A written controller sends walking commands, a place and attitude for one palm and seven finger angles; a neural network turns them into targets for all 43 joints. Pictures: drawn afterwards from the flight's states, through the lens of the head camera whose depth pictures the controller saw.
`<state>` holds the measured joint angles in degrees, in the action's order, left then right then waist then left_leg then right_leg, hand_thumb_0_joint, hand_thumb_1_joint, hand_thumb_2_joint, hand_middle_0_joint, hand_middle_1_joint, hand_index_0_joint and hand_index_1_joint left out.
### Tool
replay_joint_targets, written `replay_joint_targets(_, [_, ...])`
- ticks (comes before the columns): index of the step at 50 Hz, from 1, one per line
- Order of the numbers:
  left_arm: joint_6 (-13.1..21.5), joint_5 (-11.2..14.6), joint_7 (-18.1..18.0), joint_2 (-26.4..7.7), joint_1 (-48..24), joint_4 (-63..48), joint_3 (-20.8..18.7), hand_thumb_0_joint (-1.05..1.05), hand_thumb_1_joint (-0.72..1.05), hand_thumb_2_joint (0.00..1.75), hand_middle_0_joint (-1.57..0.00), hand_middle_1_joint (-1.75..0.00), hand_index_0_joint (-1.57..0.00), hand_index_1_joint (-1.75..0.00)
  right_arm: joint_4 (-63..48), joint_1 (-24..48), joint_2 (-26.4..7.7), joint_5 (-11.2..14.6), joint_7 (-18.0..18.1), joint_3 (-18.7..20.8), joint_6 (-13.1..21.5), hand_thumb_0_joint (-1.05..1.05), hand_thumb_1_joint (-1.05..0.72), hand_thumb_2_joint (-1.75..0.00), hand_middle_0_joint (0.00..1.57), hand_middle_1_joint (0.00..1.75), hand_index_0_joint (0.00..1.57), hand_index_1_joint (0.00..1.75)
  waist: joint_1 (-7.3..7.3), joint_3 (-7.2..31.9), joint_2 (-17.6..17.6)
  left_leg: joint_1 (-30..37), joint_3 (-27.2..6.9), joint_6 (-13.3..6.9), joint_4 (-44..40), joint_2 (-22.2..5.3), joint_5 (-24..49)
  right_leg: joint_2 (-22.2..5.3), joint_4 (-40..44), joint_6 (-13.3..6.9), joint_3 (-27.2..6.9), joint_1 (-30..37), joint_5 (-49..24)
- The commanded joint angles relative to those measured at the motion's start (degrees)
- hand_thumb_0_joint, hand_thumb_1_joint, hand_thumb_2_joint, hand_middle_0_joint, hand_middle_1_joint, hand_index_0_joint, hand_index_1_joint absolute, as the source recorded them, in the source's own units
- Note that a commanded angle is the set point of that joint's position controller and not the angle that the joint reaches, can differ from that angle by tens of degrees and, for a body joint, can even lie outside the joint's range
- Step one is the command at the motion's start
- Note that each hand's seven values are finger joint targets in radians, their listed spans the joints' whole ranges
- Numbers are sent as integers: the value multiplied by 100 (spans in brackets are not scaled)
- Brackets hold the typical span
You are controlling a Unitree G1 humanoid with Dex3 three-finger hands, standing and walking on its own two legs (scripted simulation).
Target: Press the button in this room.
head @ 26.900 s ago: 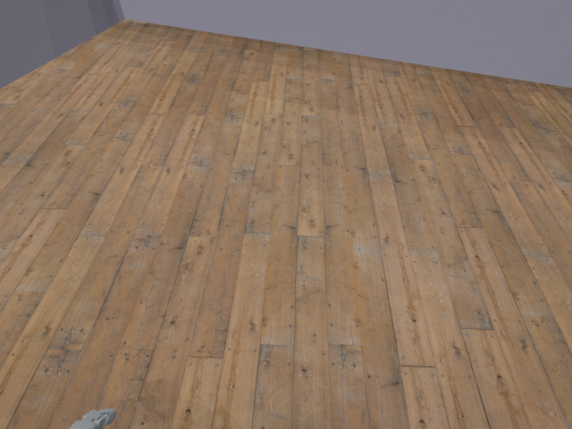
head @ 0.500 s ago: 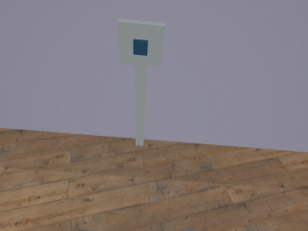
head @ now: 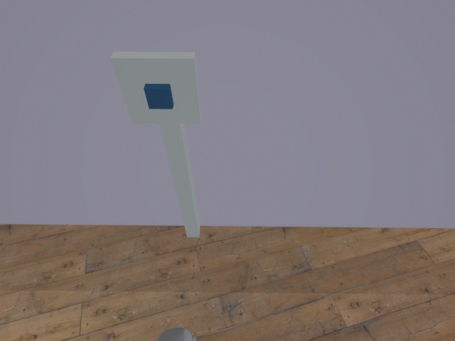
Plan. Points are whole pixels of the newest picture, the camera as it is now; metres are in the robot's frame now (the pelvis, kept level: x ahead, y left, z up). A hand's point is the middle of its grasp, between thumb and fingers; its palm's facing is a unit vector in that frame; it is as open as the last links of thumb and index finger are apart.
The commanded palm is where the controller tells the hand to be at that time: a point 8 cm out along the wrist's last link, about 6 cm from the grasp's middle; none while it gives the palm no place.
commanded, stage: take the last steps up to it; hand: left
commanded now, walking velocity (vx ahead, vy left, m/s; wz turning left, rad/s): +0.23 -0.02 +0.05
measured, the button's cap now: (159, 95) +0.65 +0.20 +0.07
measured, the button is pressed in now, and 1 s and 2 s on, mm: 0 0 0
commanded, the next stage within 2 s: come to a stop and stand still in 0.18 s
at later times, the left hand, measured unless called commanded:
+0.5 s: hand (138, 326) +0.18 +0.20 -0.18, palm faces +0.04 -0.98 -0.19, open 7.3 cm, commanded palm none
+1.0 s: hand (132, 311) +0.21 +0.22 -0.18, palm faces +0.05 -0.96 -0.26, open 7.4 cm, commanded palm none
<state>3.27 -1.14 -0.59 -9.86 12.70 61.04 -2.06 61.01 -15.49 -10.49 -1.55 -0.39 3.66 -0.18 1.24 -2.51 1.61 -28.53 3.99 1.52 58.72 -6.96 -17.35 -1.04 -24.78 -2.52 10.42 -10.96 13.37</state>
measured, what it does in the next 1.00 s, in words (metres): walks ahead: left foot, then right foot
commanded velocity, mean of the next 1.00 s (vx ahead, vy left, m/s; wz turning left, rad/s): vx -0.06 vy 0.03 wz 0.00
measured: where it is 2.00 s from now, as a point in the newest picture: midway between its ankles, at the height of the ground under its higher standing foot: outside the picture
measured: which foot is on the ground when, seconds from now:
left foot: up 0.00-0.18, down 0.20-0.60, up 0.62-0.98, down 1.00-1.00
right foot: down 0.00-0.20, up 0.22-0.56, down 0.58-1.00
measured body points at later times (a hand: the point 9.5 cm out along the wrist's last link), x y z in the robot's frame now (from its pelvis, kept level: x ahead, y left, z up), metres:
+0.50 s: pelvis +0.16 +0.02 +0.00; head +0.19 +0.03 +0.45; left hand +0.18 +0.25 -0.16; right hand +0.19 -0.21 -0.15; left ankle +0.14 +0.12 -0.74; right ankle +0.19 -0.12 -0.71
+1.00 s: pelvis +0.15 +0.02 -0.02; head +0.17 +0.01 +0.43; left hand +0.21 +0.27 -0.16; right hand +0.25 -0.24 -0.15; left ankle +0.12 +0.16 -0.75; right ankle +0.21 -0.12 -0.74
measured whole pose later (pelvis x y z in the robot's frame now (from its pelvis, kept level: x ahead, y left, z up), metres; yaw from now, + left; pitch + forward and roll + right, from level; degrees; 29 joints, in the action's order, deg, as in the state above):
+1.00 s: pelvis +0.15 +0.02 -0.02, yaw +3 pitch +0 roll +0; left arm -2.2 -1.3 -2.0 -11.2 12.6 53.2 -1.1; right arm 50.6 -11.1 -14.5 -1.7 0.1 3.2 -1.4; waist 0.7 -2.1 1.0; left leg -13.5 -0.4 1.1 32.3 -1.7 -18.9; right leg -6.5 -35.0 1.5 7.0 -21.6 12.9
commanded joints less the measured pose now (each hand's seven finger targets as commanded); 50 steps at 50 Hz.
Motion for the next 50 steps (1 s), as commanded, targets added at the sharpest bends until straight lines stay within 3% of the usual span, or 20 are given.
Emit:
replay_joint_targets(1, [140,-18,-15,-767,482,-18,-129,0,90,90,-20,-30,-20,-30,-336,29,-32,22,-109,-7,126,0,-90,-90,20,30,20,30,-138,-225,-729,79,72,38,-1211,-66,209,-1518,1469,-641,-1062,-155,-107])
replay_joint_targets(5, [128,-22,-14,-807,697,142,-141,0,90,90,-20,-30,-20,-30,-463,411,-73,44,-110,-13,219,0,-90,-90,20,30,20,30,-188,-278,-742,477,152,-33,-1989,48,282,-1606,1177,-629,-1095,64,-532])
replay_joint_targets(8, [48,18,-18,-743,600,165,-136,0,90,90,-20,-30,-20,-30,-233,-177,-234,22,-71,-4,300,0,-90,-90,20,30,20,30,139,-119,-322,1927,362,-67,-2935,280,765,-1215,311,-322,-679,-401,-459])
replay_joint_targets(9, [28,32,1,-560,756,146,-98,0,90,90,-20,-30,-20,-30,-91,-662,-534,-5,-23,57,347,0,-90,-90,20,30,20,30,294,185,419,2804,-225,-255,-3314,-128,921,-832,-775,-106,-441,-877,-361])
replay_joint_targets(10, [23,58,38,-293,900,37,-54,0,90,90,-20,-30,-20,-30,0,-1266,-1134,-50,30,188,365,0,-90,-90,20,30,20,30,431,545,1576,3500,-1856,-793,-3773,-1362,1446,-192,-2281,191,19,-1717,1065])
replay_joint_targets(11, [6,28,0,-345,656,-92,-12,0,90,90,-20,-30,-20,-30,129,-1472,-1251,-30,101,192,307,0,-90,-90,20,30,20,30,533,630,1838,3452,-2591,-1188,-4340,-1878,1420,-14,-3487,234,-326,-2118,2248])
replay_joint_targets(15, [-68,7,58,-216,434,78,-41,0,90,90,-20,-30,-20,-30,-95,-282,-480,40,182,-37,371,0,-90,-90,20,30,20,30,-27,-70,288,2072,-1156,-1017,-4486,-1287,2392,-623,-3869,326,-892,-1965,967])
replay_joint_targets(18, [-270,31,-47,17,917,232,11,0,90,90,-20,-30,-20,-30,-154,92,-406,73,264,-92,381,0,-90,-90,20,30,20,30,-265,386,292,2040,-229,-893,-4101,-956,4650,-525,-2871,528,-872,-1146,511])
replay_joint_targets(21, [-367,13,-88,-133,747,145,8,0,90,90,-20,-30,-20,-30,-68,163,-585,79,288,-15,267,0,-90,-90,20,30,20,30,-198,413,462,2270,-111,-880,-3879,-976,4966,-410,-2050,534,-683,-980,453])
replay_joint_targets(27, [-398,-5,-98,-508,637,-119,-130,0,90,90,-20,-30,-20,-30,-64,345,-808,48,257,202,-16,0,-90,-90,20,30,20,30,-300,140,838,2073,-162,-625,-3149,-822,4023,-341,-726,398,-497,-475,-279])
replay_joint_targets(28, [-349,-20,-105,-678,736,-122,-158,0,90,90,-20,-30,-20,-30,-84,312,-730,63,238,218,-45,0,-90,-90,20,30,20,30,-350,236,458,1898,-25,-398,-2718,-561,3187,-558,-225,380,-629,-108,-1678])
replay_joint_targets(30, [-282,-47,-147,-1298,759,-184,-248,0,90,90,-20,-30,-20,-30,-207,-31,-307,143,176,178,-131,0,-90,-90,20,30,20,30,-299,582,-1439,791,291,52,-872,634,-1430,-2299,-36,-562,-2080,650,-5749])
replay_joint_targets(32, [-298,-17,-202,-1256,501,-248,-274,0,90,90,-20,-30,-20,-30,-225,206,-341,143,223,163,-282,0,-90,-90,20,30,20,30,-366,588,-1514,529,-579,17,560,628,-1927,-2413,152,-1002,-2252,307,-5244])
replay_joint_targets(37, [-316,-17,-263,-1102,52,-536,-271,0,90,90,-20,-30,-20,-30,-291,383,-495,79,107,141,-339,0,-90,-90,20,30,20,30,-340,702,-1073,117,-703,194,981,581,-860,-1930,163,-713,-1686,482,-3863])
replay_joint_targets(44, [-336,-103,-174,-1300,76,-572,-319,0,90,90,-20,-30,-20,-30,-459,518,-453,109,45,24,-230,0,-90,-90,20,30,20,30,-425,657,-1386,764,-281,173,-1015,603,-958,-1692,527,-684,-1705,294,-2055])
replay_joint_targets(45, [-313,-136,-259,-1776,-87,-933,-101,0,90,90,-20,-30,-20,-30,-1265,238,-960,1,6,18,-111,0,-90,-90,20,30,20,30,174,820,-1217,674,-419,52,-2161,694,-1066,-1904,-125,-608,-2155,1106,-3699])
replay_joint_targets(46, [-343,-87,-328,-1639,-13,-1169,-302,0,90,90,-20,-30,-20,-30,-1202,-210,-611,47,41,57,-37,0,-90,-90,20,30,20,30,141,1841,-1452,1289,-164,-1,-2726,698,-606,-1823,-515,-351,-1850,756,-1738])
replay_joint_targets(47, [-398,-16,-318,-1340,-124,-1349,-235,0,90,90,-20,-30,-20,-30,-1315,-163,-684,0,41,25,-1,0,-90,-90,20,30,20,30,113,1701,-745,1617,-109,-30,-3403,812,104,-1306,-728,-146,-1415,498,-959])
replay_joint_targets(49, [-483,68,-203,-873,73,-1390,-125,0,90,90,-20,-30,-20,-30,-1546,183,-1060,-79,103,81,2,0,-90,-90,20,30,20,30,-95,779,600,1416,-1096,-401,-3544,-189,589,-551,-991,276,-659,-616,347])
replay_joint_targets(50, [-525,36,-141,-749,207,-1445,-91,0,90,90,-20,-30,-20,-30,-1770,274,-1282,-107,124,105,-21,0,-90,-90,20,30,20,30,-201,447,286,714,-1359,-572,-3716,-604,-56,-396,-959,338,-487,-576,725])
